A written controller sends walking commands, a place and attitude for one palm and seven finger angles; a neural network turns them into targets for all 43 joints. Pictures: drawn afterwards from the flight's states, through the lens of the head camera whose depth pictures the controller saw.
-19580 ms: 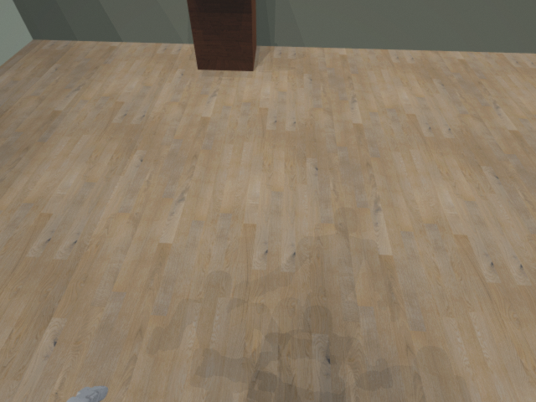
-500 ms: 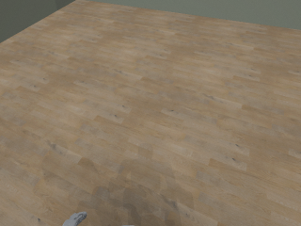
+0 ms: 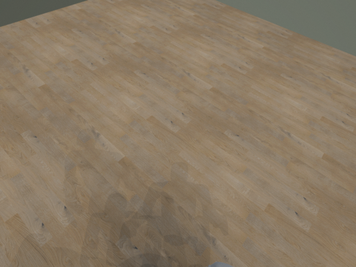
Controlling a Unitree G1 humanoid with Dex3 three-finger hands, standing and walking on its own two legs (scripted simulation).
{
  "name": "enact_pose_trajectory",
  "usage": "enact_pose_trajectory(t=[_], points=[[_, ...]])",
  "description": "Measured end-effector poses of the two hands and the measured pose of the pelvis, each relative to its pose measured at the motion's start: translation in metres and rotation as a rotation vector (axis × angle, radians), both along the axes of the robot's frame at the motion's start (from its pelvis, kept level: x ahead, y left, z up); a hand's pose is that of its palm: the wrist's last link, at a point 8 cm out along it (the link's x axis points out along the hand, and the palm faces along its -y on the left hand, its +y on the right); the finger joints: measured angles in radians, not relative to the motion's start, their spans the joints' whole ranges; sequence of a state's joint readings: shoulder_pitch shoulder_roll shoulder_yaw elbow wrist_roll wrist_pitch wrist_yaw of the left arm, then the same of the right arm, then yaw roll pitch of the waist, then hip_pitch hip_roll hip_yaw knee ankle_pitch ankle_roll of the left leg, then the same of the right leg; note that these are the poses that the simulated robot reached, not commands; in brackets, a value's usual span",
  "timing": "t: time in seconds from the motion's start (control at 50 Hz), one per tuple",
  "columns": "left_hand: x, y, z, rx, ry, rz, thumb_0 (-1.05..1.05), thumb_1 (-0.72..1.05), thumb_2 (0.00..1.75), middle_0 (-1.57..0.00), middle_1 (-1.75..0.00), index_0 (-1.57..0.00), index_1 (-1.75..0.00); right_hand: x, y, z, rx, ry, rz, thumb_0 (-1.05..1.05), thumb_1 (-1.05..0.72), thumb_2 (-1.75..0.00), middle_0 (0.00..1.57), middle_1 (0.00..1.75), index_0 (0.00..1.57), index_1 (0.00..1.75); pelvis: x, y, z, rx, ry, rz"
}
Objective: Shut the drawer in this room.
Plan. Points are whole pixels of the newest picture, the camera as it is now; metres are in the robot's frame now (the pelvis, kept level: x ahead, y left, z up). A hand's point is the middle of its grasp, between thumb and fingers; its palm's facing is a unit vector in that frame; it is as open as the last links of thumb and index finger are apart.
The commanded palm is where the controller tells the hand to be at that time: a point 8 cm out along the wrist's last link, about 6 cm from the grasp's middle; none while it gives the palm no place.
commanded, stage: turn or walk to find it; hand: left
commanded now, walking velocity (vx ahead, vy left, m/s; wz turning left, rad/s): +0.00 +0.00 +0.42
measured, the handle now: out of the picture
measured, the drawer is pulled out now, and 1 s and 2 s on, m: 0.17 0.17 0.17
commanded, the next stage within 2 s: stand and wait in 1.24 s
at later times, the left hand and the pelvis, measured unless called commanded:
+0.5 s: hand out of the picture +0.03 +0.16 -0.14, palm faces +0.23 -0.93 -0.28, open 7.3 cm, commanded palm none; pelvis -0.01 -0.04 +0.01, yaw +13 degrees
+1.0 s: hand out of the picture -0.09 +0.21 -0.16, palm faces +0.48 -0.84 -0.26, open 7.4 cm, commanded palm none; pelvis -0.03 -0.01 +0.01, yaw +26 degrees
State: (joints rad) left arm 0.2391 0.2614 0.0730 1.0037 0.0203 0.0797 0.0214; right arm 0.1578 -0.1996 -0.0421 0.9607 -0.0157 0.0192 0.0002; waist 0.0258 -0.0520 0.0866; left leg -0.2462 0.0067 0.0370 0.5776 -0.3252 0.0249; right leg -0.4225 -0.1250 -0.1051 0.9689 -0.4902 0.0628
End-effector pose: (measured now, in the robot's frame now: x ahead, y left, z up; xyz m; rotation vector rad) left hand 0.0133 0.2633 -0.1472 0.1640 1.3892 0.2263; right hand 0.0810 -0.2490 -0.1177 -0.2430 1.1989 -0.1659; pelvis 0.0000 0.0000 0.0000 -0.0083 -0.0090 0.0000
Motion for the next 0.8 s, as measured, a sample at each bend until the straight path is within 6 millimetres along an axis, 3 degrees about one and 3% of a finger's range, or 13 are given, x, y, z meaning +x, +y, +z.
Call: enact_pose_trajectory(t=[0.18, 0.3, 0.36, 0.5, 0.6, 0.68, 0.8], points=[[0.021, 0.001, 0.021, 0.016, -0.123, 0.035, 0.01, 0.91, 0.9, -0.2, -0.3, -0.2, -0.3, 0.006, 0.017, 0.0, 0.044, 0.009, 0.065, 0.0, -0.9, -0.9, 0.2, 0.29, 0.2, 0.3, -0.005, 0.0, 0.01, -0.002, 0.008, 0.075], [0.041, -0.022, 0.031, 0.04, -0.214, 0.036, 0.01, 0.91, 0.9, -0.2, -0.3, -0.2, -0.3, -0.003, 0.001, -0.017, 0.078, 0.048, 0.076, 0.0, -0.9, -0.9, 0.2, 0.29, 0.2, 0.3, -0.009, -0.019, 0.005, 0.015, 0.015, 0.131], [0.04, -0.036, 0.033, 0.064, -0.254, 0.041, 0.0, 0.91, 0.9, -0.2, -0.3, -0.2, -0.3, -0.005, -0.014, -0.031, 0.095, 0.068, 0.08, 0.0, -0.9, -0.9, 0.2, 0.29, 0.2, 0.3, -0.011, -0.032, -0.001, 0.022, 0.012, 0.159], [-0.001, -0.059, 0.042, 0.065, -0.207, 0.122, 0.0, 0.91, 0.89, -0.2, -0.3, -0.2, -0.3, -0.002, -0.035, -0.027, 0.084, 0.122, 0.13, 0.0, -0.91, -0.9, 0.2, 0.29, 0.2, 0.3, -0.013, -0.044, 0.008, 0.043, 0.003, 0.235], [-0.034, -0.065, 0.037, 0.049, -0.156, 0.195, 0.0, 0.91, 0.89, -0.2, -0.3, -0.2, -0.3, 0.004, -0.036, -0.022, 0.057, 0.159, 0.188, 0.0, -0.91, -0.9, 0.2, 0.29, 0.2, 0.3, -0.014, -0.044, 0.01, 0.048, 0.009, 0.289], [-0.067, -0.061, 0.029, 0.032, -0.109, 0.26, 0.0, 0.91, 0.89, -0.2, -0.3, -0.2, -0.3, 0.02, -0.021, -0.019, 0.035, 0.159, 0.255, 0.0, -0.91, -0.9, 0.2, 0.29, 0.2, 0.3, -0.017, -0.037, 0.008, 0.043, 0.014, 0.329], [-0.122, -0.037, 0.001, 0.006, -0.036, 0.372, 0.0, 0.91, 0.89, -0.2, -0.3, -0.2, -0.3, 0.058, 0.024, -0.015, 0.006, 0.052, 0.376, 0.0, -0.91, -0.9, 0.2, 0.29, 0.2, 0.3, -0.027, -0.013, -0.007, 0.01, 0.019, 0.394]])
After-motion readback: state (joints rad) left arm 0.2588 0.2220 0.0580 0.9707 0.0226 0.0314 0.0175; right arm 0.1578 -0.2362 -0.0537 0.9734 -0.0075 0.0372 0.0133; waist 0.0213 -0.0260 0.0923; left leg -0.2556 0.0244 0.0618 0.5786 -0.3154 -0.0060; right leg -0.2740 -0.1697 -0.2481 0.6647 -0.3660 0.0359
